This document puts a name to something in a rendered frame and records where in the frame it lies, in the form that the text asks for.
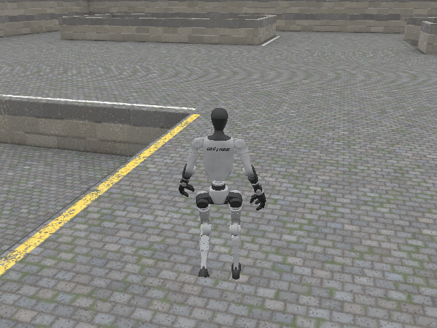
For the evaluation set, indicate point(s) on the left robot foot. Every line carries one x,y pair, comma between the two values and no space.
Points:
203,273

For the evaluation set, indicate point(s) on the robot right hand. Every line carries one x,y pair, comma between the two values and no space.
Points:
261,199

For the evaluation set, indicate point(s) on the robot left upper arm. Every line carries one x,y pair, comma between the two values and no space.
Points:
193,154

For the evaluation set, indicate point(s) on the robot right upper arm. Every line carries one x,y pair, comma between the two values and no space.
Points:
244,156

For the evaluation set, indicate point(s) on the left robot forearm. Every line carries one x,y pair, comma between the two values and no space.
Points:
185,177

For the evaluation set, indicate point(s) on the right robot shin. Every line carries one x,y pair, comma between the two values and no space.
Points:
235,247

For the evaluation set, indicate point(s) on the robot left hand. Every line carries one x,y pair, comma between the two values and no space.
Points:
189,187

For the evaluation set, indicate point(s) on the right robot forearm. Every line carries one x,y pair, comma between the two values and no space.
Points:
255,182

